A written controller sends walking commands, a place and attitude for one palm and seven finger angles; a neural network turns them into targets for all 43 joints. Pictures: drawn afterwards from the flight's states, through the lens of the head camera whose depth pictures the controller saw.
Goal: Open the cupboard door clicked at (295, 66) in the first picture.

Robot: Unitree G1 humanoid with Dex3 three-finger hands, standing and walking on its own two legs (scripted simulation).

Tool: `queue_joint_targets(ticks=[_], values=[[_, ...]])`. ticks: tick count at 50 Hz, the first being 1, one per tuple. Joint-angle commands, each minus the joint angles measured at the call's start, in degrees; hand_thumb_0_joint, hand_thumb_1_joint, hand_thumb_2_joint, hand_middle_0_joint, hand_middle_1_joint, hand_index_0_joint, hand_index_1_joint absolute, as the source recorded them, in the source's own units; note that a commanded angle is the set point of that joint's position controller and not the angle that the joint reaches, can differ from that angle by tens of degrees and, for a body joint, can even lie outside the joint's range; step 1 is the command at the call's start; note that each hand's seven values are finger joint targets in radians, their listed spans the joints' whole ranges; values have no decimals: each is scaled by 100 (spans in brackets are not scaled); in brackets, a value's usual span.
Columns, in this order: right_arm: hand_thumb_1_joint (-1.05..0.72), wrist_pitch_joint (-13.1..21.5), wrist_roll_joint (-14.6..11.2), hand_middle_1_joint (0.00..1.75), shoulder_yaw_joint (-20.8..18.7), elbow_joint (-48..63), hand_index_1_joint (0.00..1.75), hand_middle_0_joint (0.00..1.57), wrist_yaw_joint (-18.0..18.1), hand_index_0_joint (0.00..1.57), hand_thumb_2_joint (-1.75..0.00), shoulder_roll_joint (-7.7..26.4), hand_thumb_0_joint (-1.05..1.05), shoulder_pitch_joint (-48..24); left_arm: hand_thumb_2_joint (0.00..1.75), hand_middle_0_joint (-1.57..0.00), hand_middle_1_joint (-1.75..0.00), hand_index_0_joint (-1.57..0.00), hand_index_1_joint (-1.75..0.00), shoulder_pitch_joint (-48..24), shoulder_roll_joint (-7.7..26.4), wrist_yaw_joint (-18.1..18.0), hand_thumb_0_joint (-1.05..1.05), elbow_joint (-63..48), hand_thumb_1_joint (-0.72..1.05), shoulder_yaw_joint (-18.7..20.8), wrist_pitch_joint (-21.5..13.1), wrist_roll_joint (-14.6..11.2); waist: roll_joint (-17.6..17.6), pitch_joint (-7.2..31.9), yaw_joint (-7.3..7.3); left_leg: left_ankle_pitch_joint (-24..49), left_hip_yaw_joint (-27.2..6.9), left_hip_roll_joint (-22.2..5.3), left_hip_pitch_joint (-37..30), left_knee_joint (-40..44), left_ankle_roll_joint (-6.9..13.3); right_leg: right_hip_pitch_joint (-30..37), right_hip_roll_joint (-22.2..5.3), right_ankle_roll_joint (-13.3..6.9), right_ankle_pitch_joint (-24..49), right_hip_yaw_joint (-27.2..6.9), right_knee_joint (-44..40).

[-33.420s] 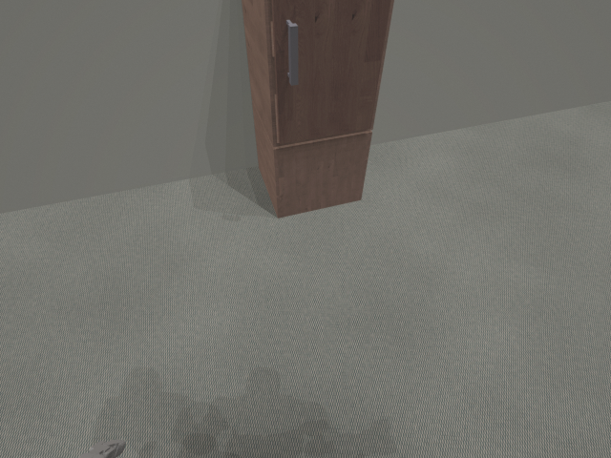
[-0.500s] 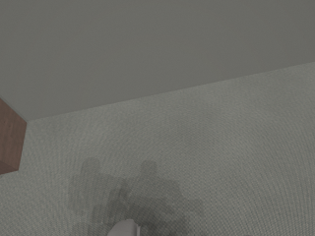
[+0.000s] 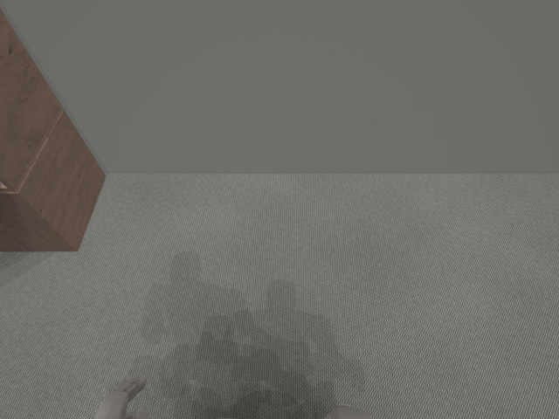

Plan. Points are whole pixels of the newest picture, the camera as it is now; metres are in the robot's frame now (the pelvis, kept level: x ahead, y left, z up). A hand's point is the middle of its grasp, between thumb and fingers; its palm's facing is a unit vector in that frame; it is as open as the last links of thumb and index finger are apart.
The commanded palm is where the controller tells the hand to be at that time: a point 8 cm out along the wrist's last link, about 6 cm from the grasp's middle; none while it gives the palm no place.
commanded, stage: turn to face it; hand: left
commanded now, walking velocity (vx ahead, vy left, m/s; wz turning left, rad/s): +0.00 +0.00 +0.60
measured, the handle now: out of the picture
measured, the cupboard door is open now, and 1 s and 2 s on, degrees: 44 44 44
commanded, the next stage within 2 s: take the last steps up to it in 1.18 s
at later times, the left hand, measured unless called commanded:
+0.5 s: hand out of the picture -0.02 +0.18 -0.18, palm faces +0.38 -0.89 -0.26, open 7.3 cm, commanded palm none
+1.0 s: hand out of the picture +0.04 +0.20 -0.15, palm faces +0.54 -0.79 -0.27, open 7.4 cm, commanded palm none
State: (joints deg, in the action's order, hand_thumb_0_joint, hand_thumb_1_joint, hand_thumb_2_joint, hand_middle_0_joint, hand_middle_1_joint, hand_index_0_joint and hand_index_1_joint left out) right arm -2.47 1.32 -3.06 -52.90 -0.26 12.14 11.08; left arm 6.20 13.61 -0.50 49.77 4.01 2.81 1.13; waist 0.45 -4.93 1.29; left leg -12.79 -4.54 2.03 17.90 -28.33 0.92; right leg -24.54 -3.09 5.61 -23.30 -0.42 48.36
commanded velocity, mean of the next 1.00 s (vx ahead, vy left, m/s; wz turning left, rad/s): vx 0.00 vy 0.00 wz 0.55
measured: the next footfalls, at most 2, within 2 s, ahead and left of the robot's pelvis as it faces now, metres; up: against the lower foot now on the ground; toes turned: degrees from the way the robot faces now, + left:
right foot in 0.08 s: +0.03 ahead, -0.14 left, +0.00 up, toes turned +1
left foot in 0.52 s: +0.03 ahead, +0.10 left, +0.00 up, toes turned +28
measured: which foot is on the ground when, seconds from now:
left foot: down 0.00-0.08, up 0.10-0.50, down 0.52-1.00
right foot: up 0.00-0.06, down 0.08-0.52, up 0.54-1.00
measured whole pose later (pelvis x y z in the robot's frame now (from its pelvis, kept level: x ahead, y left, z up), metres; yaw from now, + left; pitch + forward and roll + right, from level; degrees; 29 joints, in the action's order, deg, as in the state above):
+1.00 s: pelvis +0.04 -0.04 -0.01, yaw +35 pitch +2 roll +1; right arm -2.8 1.3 -3.2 -53.6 0.1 11.9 12.0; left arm 5.9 12.3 -0.7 49.6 3.2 2.1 0.8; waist 1.4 -4.7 1.9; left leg -13.1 -6.4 3.0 19.5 -30.4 -0.2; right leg -19.2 -1.0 4.6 -20.6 0.5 38.6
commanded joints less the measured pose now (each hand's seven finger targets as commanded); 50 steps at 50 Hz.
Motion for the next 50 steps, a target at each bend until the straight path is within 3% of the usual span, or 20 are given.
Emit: queue_joint_targets(ticks=[1,2,3,4,5,7,10,15,20,24,25,26,27,28,30,33,44,47,49,50], values=[[-90,97,-17,30,-404,483,30,20,83,20,-90,1223,0,-187,90,-20,-30,-20,-30,510,469,-42,0,-383,90,100,-241,-71,961,1014,-208,1932,-1490,-1080,-198,174,635,1183,326,-94,569,224,-1642],[-90,101,-63,30,-388,513,30,20,73,20,-90,1094,0,-250,90,-20,-30,-20,-30,804,617,-70,0,-312,90,133,-294,-69,572,1131,-370,1384,-1376,-839,262,-155,406,1981,118,-131,1172,85,-2509],[-90,117,-127,30,-351,558,30,20,40,20,-90,724,0,-130,90,-20,-30,-20,-30,1008,1059,-122,0,-277,90,231,-359,14,-799,1346,-442,-262,-685,-240,1335,-1113,-8,3043,-1122,-456,1405,-1019,-3132],[-90,120,-110,30,-333,676,30,20,35,20,-90,578,0,-189,90,-20,-30,-20,-30,1024,1445,-156,0,-311,90,278,-349,57,-1956,1232,-508,-2360,196,375,1909,-2606,-361,2891,-2545,-1153,2516,-2213,-3186],[-90,70,-46,30,-356,605,30,20,24,20,-90,811,0,-180,90,-20,-30,-20,-30,904,1274,-176,0,-311,90,196,-329,12,-1350,1047,-394,-2332,-53,4,1742,-3668,-300,2203,-2611,-1453,2845,-1765,-3017],[-90,-53,-18,30,-359,302,30,20,-18,20,-90,741,0,-53,90,-20,-30,-20,-30,303,733,-183,0,-407,90,62,-348,-38,-1323,616,-22,-1509,33,-242,1844,-4390,-436,1954,-1767,-1215,3452,-805,-2831],[-90,-100,-47,30,-275,253,30,20,-98,20,-90,585,0,-144,90,-20,-30,-20,-30,375,594,-173,0,-414,90,28,-369,-41,-1193,519,-7,-1011,361,-324,1816,-4157,-540,2148,-1416,-978,4231,203,-2658],[-90,-108,-52,30,-187,328,30,20,-126,20,-90,471,0,-653,90,-20,-30,-20,-30,1026,766,-177,0,-198,90,106,-378,-4,-1000,553,-294,-1169,701,-359,1616,-2969,-555,2682,-1621,-1044,4761,463,-2472],[-90,-64,-70,30,-138,441,30,20,-159,20,-90,416,0,-901,90,-20,-30,-20,-30,1084,942,-145,0,-139,90,174,-350,51,-1256,472,-355,-1249,1040,-295,1006,-1828,-402,2431,-1798,-1109,4663,735,-2270],[-90,36,-40,30,-190,417,30,20,-134,20,-90,631,0,-340,90,-20,-30,-20,-30,915,1074,-83,0,-117,90,233,-351,16,-981,844,15,-399,1237,-75,-371,-344,-188,1963,-1745,-800,4558,1159,-1173],[-90,77,-18,30,-275,303,30,20,-123,20,-90,939,0,163,90,-20,-30,-20,-30,798,1038,-53,0,-194,90,221,-336,-38,-415,1195,336,757,831,-387,-1479,174,1,1206,-1576,-536,3729,1334,-177],[-90,138,34,30,-472,251,30,20,-77,20,-90,1660,0,646,90,-20,-30,-20,-30,613,599,11,0,-446,90,127,-312,-89,1449,1418,596,3044,-1589,-2112,-2459,401,884,-635,-593,-72,-446,1355,1344],[-90,93,-41,30,-495,160,30,20,-11,20,-90,1926,0,929,90,-20,-30,-20,-30,241,554,-40,0,-643,90,51,-230,-52,1430,1547,645,4382,-2139,-2698,-2378,464,1446,-1087,-366,-108,-1614,496,2068],[-90,73,-30,30,-447,202,30,20,9,20,-90,1841,0,709,90,-20,-30,-20,-30,228,652,-75,0,-700,90,77,-181,-35,725,1331,470,3339,-1626,-2696,-1967,523,1485,-1045,-522,-177,-1460,177,2159],[-90,117,5,30,-350,452,30,20,107,20,-90,1448,0,24,90,-20,-30,-20,-30,144,631,-71,0,-442,90,122,-142,-8,1038,932,237,2165,-1405,-2027,-1156,782,1128,-984,-510,-96,-695,-13,2155],[-90,176,-6,30,-256,524,30,20,110,20,-90,1253,0,-281,90,-20,-30,-20,-30,478,594,0,0,-215,90,141,-85,31,513,646,-66,1583,-904,-1516,-719,1020,787,-786,-372,-49,129,-16,2022],[-90,158,22,30,-309,340,30,20,90,20,-90,1180,0,199,90,-20,-30,-20,-30,-26,433,-26,0,-473,90,50,-155,-13,861,880,85,1970,-1361,-1333,-975,693,901,-259,61,-16,-161,94,123],[-90,113,28,30,-336,365,30,20,100,20,-90,1172,0,52,90,-20,-30,-20,-30,261,374,-51,0,-407,90,45,-181,-57,998,968,-42,2172,-1503,-1258,-610,454,841,537,276,-115,-62,174,-781],[-90,109,-35,30,-334,402,30,20,99,20,-90,1059,0,-108,90,-20,-30,-20,-30,708,470,-72,0,-265,90,79,-269,-67,648,1128,-291,1933,-1407,-996,-106,-3,562,1652,279,-153,992,187,-2184],[-90,126,-86,30,-305,415,30,20,74,20,-90,825,0,-59,90,-20,-30,-20,-30,963,723,-103,0,-198,90,138,-336,-31,-55,1308,-391,876,-1051,-619,645,-549,234,2648,-393,-298,1443,-394,-2882]])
